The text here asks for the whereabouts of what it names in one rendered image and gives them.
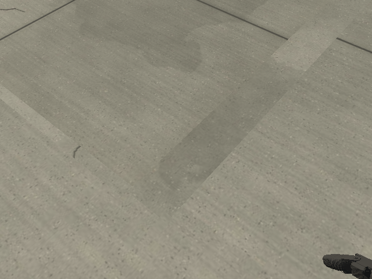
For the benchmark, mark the robot right hand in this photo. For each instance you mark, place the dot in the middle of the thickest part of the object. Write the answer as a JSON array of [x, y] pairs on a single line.
[[358, 265]]

